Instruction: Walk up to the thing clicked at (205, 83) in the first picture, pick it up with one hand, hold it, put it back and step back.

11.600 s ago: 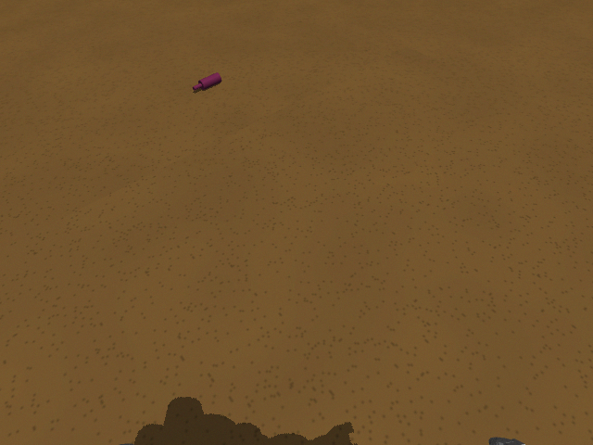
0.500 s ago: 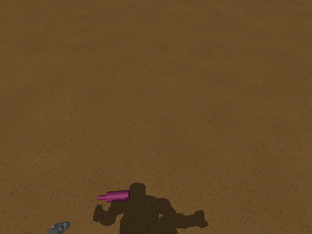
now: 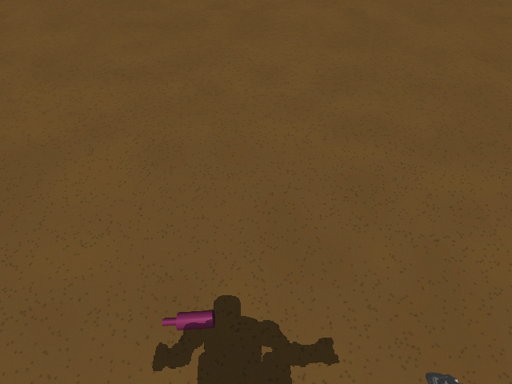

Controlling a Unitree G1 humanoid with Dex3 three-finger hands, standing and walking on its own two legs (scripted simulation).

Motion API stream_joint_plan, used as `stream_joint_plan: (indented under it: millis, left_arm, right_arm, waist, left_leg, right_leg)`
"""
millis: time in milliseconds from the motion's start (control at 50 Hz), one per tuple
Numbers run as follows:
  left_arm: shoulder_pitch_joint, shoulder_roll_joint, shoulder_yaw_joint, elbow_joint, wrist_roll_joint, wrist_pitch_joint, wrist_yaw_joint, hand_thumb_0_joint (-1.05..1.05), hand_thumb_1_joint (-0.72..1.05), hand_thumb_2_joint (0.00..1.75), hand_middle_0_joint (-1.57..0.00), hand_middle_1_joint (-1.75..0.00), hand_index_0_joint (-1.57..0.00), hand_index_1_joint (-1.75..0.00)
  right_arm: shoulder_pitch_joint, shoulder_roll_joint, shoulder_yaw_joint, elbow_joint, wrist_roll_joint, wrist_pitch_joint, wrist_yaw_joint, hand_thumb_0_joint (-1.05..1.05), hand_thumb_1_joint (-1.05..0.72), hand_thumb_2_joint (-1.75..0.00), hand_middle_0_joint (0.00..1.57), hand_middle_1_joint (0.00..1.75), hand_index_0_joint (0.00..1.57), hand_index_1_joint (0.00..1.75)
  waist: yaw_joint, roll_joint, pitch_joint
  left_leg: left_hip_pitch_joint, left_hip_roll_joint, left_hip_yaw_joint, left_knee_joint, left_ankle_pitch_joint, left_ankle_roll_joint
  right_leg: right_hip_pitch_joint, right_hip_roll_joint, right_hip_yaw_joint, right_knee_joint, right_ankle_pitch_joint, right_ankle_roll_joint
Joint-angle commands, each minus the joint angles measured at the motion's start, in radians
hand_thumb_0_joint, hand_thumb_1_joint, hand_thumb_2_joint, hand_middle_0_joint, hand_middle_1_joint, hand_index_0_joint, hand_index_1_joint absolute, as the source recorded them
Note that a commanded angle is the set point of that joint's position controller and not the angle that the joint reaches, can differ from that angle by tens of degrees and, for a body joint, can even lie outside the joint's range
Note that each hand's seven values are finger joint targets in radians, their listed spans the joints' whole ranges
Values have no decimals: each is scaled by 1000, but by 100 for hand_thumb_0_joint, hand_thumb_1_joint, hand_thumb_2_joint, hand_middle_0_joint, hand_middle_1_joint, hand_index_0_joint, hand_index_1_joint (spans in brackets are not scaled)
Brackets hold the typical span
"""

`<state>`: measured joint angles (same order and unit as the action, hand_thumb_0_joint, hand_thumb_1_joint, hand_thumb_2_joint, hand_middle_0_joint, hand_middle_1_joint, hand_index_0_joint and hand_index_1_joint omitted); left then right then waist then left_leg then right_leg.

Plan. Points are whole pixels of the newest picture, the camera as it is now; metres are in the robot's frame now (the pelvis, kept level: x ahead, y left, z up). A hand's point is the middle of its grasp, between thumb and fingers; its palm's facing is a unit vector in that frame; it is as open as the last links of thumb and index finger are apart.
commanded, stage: walk up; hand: left
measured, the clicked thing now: (188, 320) +0.42 +0.28 -0.75
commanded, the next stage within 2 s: stand in 0.34 s
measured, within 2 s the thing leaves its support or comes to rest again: neither
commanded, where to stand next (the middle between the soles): +0.02 +0.00 m, yaw +3 degrees
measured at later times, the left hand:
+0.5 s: hand out of the picture +0.08 +0.25 -0.15, palm faces -0.02 -0.94 -0.34, open 7.4 cm
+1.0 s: hand out of the picture +0.05 +0.26 -0.15, palm faces -0.02 -0.94 -0.35, open 7.4 cm
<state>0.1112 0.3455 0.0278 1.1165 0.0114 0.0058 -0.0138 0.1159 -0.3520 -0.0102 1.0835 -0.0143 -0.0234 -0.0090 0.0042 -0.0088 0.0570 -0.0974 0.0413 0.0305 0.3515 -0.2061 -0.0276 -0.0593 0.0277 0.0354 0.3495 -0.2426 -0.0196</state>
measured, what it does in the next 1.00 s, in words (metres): stands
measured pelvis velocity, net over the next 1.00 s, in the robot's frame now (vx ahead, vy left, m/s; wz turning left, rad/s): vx -0.02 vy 0.01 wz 0.01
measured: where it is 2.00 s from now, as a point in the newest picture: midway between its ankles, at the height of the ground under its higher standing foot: outside the picture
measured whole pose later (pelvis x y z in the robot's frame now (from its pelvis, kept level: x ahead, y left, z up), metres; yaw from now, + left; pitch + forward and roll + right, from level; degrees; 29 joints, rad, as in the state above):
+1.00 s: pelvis -0.02 +0.01 +0.00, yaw +1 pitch -3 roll +0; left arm 0.12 0.35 0.00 1.12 0.01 -0.02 0.00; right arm 0.11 -0.35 0.00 1.13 -0.01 0.00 0.01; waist -0.01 0.00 0.06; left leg -0.11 0.03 0.02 0.31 -0.15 -0.01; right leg -0.06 0.01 0.03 0.29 -0.18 0.00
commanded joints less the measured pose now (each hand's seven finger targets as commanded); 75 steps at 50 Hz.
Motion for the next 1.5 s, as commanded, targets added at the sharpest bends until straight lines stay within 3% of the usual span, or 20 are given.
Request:
stream_joint_plan:
  millis: [0,180,300,320,400,600,680,780,920,1060,1200,1240,1340,1480]
  left_arm:
    - [-64,213,42,-63,-3,-21,14,0,90,90,-20,-30,-20,-30]
    - [-55,212,45,-59,-2,-19,14,0,90,90,-20,-30,-20,-30]
    - [-53,210,45,-57,-2,-16,14,0,90,90,-20,-30,-20,-30]
    - [-52,206,34,-59,-7,-25,18,0,90,90,-20,-30,-20,-30]
    - [-44,216,30,-53,-7,-35,24,0,90,90,-20,-30,-20,-30]
    - [-47,217,20,-50,-6,-41,28,0,90,90,-20,-30,-20,-30]
    - [-46,224,20,-49,-6,-40,27,0,90,90,-20,-30,-20,-30]
    - [-35,220,15,-51,-5,-44,26,0,90,90,-20,-30,-20,-30]
    - [-32,223,14,-49,-3,-41,26,0,90,90,-20,-30,-20,-30]
    - [-24,217,10,-53,-2,-41,24,0,90,90,-20,-30,-20,-30]
    - [-17,223,8,-48,-2,-37,23,0,90,90,-20,-30,-20,-30]
    - [-13,223,8,-52,-2,-36,22,0,90,90,-20,-30,-20,-30]
    - [-3,217,4,-45,-1,-36,20,0,90,90,-20,-30,-20,-30]
    - [-7,222,5,-56,-2,-38,22,0,90,90,-20,-30,-20,-30]
  right_arm:
    - [-35,-213,-44,-53,2,-25,-13,0,-90,-90,20,30,20,30]
    - [-30,-214,-43,-44,2,-28,-15,0,-90,-90,20,30,20,30]
    - [-34,-216,-47,-40,0,-27,-16,0,-90,-90,20,30,20,30]
    - [-69,-210,-37,-40,7,-19,-13,0,-90,-90,20,30,20,30]
    - [-62,-206,-34,-36,11,-12,-7,0,-90,-90,20,30,20,30]
    - [-62,-210,-29,-22,8,-5,-1,0,-90,-90,20,30,20,30]
    - [-62,-210,-28,-18,8,-4,1,0,-90,-90,20,30,20,30]
    - [-61,-214,-31,-14,6,-6,3,0,-90,-90,20,30,20,30]
    - [-52,-211,-32,-8,4,-3,3,0,-90,-90,20,30,20,30]
    - [-50,-220,-35,-6,3,-8,3,0,-90,-90,20,30,20,30]
    - [-36,-210,-35,4,2,-7,5,0,-90,-90,20,30,20,30]
    - [-39,-218,-38,1,1,-9,5,0,-90,-90,20,30,20,30]
    - [-44,-215,-38,4,4,-9,7,0,-90,-90,20,30,20,30]
    - [-38,-215,-39,6,3,-10,8,0,-90,-90,20,30,20,30]
  waist:
    - [-10,2,-78]
    - [-10,8,-93]
    - [-10,8,-74]
    - [3,35,-49]
    - [-6,7,-100]
    - [-11,-1,-97]
    - [-11,9,-63]
    - [-8,14,-95]
    - [-11,12,-62]
    - [-6,28,-84]
    - [-10,12,-39]
    - [-7,22,-58]
    - [-5,12,-36]
    - [-7,10,-56]
  left_leg:
    - [49,92,-73,-36,207,62]
    - [57,94,-76,-35,250,63]
    - [48,92,-76,-45,228,64]
    - [38,97,-85,-42,270,50]
    - [77,103,-87,-36,296,48]
    - [83,104,-88,-55,240,49]
    - [57,101,-98,-75,181,46]
    - [73,104,-98,-63,217,49]
    - [31,100,-107,-83,134,52]
    - [43,104,-110,-74,181,56]
    - [9,95,-120,-102,79,51]
    - [14,98,-122,-101,103,54]
    - [2,93,-133,-114,44,53]
    - [15,93,-128,-94,104,55]
  right_leg:
    - [-37,-126,86,-65,246,-21]
    - [-18,-127,75,-58,278,-20]
    - [-23,-123,70,-59,260,-17]
    - [-36,-147,88,-76,308,-11]
    - [-6,-148,77,-74,362,-5]
    - [-27,-152,80,-98,307,2]
    - [-48,-147,81,-111,232,3]
    - [-34,-151,79,-103,268,2]
    - [-50,-148,80,-116,169,4]
    - [-42,-154,78,-105,200,3]
    - [-80,-147,80,-113,89,0]
    - [-65,-150,80,-104,112,-1]
    - [-92,-146,75,-105,64,0]
    - [-76,-153,82,-98,100,-4]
